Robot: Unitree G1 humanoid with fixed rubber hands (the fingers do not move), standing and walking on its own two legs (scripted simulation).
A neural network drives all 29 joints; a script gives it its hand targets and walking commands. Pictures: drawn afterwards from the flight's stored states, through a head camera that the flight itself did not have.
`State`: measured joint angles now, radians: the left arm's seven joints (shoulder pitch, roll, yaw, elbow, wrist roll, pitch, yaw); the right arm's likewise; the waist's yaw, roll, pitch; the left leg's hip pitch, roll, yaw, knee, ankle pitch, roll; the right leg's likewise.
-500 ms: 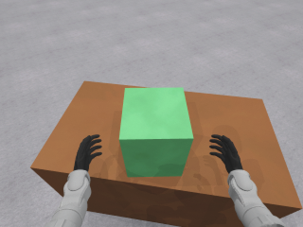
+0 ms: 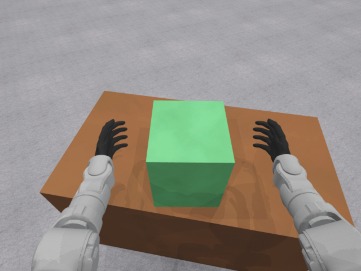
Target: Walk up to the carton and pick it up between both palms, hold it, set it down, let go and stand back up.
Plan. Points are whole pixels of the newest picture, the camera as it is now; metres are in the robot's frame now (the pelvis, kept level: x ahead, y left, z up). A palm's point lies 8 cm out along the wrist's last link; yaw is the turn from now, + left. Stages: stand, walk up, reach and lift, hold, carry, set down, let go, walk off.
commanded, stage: reach and lift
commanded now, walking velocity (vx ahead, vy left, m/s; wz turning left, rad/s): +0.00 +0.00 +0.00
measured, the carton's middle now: (187, 156) +0.45 +0.04 -0.06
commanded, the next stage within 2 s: none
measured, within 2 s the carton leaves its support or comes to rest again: neither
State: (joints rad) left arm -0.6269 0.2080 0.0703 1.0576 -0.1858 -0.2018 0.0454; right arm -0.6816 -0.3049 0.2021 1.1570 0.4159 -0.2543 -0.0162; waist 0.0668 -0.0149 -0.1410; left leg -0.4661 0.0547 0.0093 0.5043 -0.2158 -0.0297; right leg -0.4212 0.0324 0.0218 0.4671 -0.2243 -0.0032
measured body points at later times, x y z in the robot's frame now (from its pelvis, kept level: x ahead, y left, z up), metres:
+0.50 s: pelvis +0.00 -0.01 -0.01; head +0.06 +0.00 +0.44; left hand +0.43 +0.24 +0.08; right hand +0.48 -0.17 +0.09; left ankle +0.01 +0.13 -0.74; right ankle +0.00 -0.12 -0.74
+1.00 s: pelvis -0.01 +0.00 -0.02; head +0.11 +0.02 +0.41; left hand +0.43 +0.24 -0.01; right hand +0.47 -0.15 +0.01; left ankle +0.01 +0.13 -0.74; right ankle +0.00 -0.12 -0.74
